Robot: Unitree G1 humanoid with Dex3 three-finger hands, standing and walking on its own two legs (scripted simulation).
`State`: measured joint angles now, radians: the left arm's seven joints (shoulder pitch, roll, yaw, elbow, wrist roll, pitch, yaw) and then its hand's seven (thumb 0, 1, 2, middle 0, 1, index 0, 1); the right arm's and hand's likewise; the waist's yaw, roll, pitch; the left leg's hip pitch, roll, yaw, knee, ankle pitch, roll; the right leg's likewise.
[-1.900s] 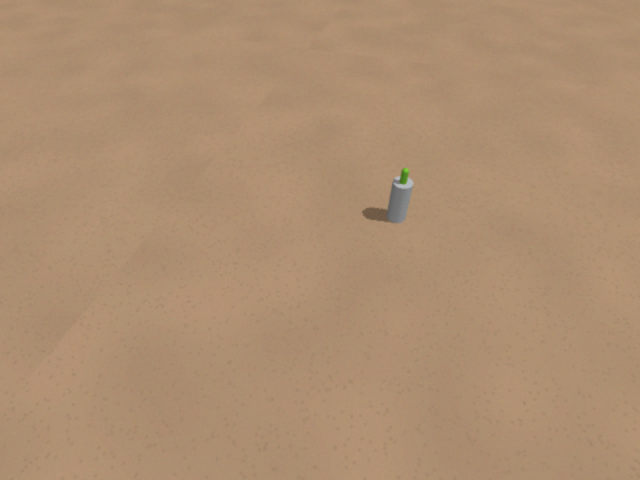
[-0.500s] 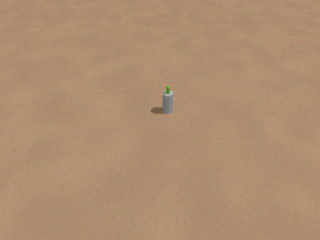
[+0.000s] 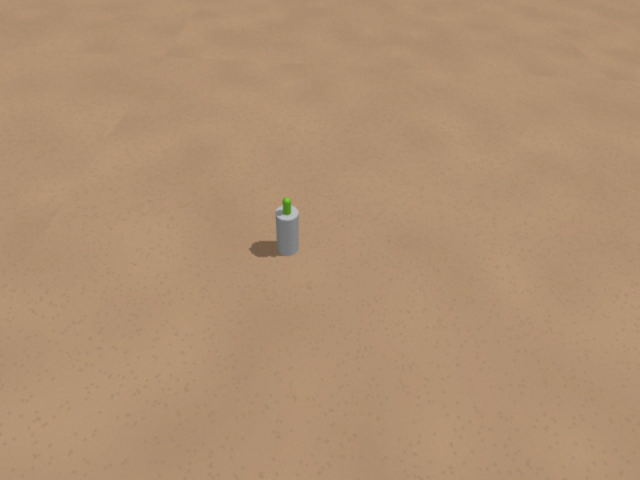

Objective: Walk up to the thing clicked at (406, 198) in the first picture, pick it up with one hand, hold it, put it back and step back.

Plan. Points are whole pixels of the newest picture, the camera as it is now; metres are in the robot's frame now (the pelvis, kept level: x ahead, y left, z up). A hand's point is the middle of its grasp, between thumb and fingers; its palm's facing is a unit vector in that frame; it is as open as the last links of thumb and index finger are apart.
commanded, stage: walk up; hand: left
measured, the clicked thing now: (287, 224) +1.16 +0.14 -0.62
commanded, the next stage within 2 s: none
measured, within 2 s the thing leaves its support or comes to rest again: neither
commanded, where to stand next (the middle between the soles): +0.85 -0.07 m, yaw -7 degrees
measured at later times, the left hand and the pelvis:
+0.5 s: hand (205, 325) +0.41 +0.21 -0.12, palm faces -0.20 -0.90 -0.38, open 7.4 cm; pelvis +0.25 -0.04 -0.01, yaw -6 degrees
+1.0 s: hand (196, 288) +0.50 +0.25 -0.15, palm faces -0.14 -0.92 -0.37, open 7.4 cm; pelvis +0.45 -0.03 +0.00, yaw -8 degrees
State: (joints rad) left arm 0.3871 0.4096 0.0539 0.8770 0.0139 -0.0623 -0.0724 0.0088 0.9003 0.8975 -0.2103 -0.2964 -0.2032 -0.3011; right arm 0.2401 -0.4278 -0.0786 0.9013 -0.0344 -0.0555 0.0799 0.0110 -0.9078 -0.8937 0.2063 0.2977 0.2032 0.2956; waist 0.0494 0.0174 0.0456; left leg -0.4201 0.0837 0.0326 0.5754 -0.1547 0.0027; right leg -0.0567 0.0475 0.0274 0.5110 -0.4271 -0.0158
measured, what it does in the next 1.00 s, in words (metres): walks ahead: right foot, then left foot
